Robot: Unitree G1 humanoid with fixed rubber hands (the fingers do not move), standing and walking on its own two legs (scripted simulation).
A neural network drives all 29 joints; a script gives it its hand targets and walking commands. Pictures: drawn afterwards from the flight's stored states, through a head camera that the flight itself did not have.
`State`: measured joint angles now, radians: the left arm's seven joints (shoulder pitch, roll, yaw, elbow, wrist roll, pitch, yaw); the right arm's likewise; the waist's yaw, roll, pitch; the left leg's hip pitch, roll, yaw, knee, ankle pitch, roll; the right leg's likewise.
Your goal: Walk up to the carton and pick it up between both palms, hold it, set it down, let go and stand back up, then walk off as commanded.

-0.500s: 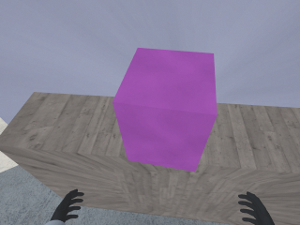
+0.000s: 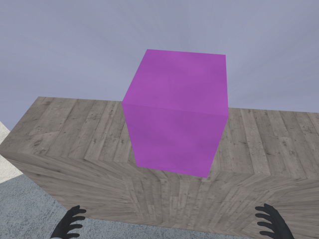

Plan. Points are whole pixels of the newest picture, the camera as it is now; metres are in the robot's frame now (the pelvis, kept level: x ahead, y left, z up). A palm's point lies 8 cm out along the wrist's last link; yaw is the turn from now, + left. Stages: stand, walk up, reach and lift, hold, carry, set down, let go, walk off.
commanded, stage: stand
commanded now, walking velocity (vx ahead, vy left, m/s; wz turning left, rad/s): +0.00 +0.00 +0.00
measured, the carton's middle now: (177, 114) +0.41 -0.01 +0.09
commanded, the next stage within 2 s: walk up in 0.64 s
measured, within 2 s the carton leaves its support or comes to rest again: neither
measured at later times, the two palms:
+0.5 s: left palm out of the picture +0.13 +0.28 -0.08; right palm out of the picture +0.15 -0.27 -0.07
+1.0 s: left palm out of the picture +0.10 +0.34 -0.07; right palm out of the picture +0.13 -0.27 -0.08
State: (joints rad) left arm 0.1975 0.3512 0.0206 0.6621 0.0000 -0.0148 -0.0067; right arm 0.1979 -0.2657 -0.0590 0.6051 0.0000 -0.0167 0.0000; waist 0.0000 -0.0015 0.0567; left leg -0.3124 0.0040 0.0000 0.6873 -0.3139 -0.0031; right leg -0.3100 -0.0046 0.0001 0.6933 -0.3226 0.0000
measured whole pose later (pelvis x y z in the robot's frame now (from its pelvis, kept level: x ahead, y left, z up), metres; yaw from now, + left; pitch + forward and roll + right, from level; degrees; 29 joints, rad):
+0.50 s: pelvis +0.00 +0.00 +0.00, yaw +0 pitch -3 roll +0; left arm 0.20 0.35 0.02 0.70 0.00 -0.02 -0.01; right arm 0.20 -0.28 -0.06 0.62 0.00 -0.02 0.00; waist 0.00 0.00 0.06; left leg -0.31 0.00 0.00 0.68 -0.31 0.00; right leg -0.31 0.00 0.00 0.68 -0.32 0.00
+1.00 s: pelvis +0.00 +0.02 +0.00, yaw +1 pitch -3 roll +0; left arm 0.26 0.43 0.03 0.72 0.00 -0.03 0.06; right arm 0.20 -0.33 -0.09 0.64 0.00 0.07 0.01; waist 0.00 0.01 0.08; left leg -0.36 0.01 -0.03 0.94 -0.53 0.02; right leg -0.31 -0.03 0.00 0.68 -0.31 -0.01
